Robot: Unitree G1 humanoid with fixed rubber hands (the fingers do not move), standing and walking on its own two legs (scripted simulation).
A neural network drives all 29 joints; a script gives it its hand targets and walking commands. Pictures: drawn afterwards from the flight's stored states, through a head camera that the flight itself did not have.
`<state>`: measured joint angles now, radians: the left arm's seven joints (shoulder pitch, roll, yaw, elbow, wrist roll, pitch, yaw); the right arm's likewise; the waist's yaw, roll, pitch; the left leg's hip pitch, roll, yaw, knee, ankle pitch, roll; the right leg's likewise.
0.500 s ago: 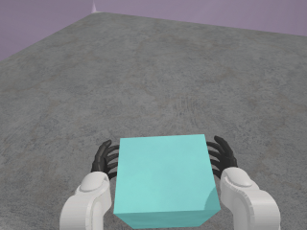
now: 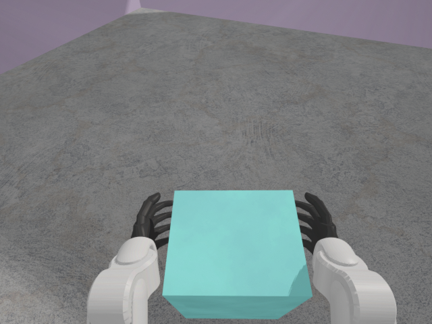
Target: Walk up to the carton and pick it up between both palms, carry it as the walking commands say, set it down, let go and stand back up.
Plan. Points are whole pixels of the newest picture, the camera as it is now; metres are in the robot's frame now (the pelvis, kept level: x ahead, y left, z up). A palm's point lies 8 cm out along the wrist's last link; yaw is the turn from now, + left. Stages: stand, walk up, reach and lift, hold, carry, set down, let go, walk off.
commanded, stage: carry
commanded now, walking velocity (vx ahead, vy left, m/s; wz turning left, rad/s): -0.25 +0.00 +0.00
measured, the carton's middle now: (232, 262) +0.24 +0.00 +0.01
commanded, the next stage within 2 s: none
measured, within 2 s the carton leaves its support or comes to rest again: neither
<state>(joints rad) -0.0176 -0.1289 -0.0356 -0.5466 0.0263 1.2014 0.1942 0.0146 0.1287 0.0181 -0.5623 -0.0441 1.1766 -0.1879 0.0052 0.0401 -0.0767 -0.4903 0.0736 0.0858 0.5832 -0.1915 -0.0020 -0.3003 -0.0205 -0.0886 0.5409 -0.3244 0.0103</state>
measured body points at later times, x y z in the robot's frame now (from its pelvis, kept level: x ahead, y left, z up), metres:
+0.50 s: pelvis -0.18 +0.02 +0.01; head -0.17 +0.03 +0.46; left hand +0.06 +0.17 +0.09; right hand +0.08 -0.10 +0.10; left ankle -0.17 +0.12 -0.73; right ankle -0.17 -0.11 -0.64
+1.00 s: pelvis -0.34 -0.02 +0.00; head -0.36 -0.01 +0.45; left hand -0.11 +0.15 +0.09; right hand -0.08 -0.12 +0.09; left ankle -0.37 +0.09 -0.73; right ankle -0.27 -0.12 -0.72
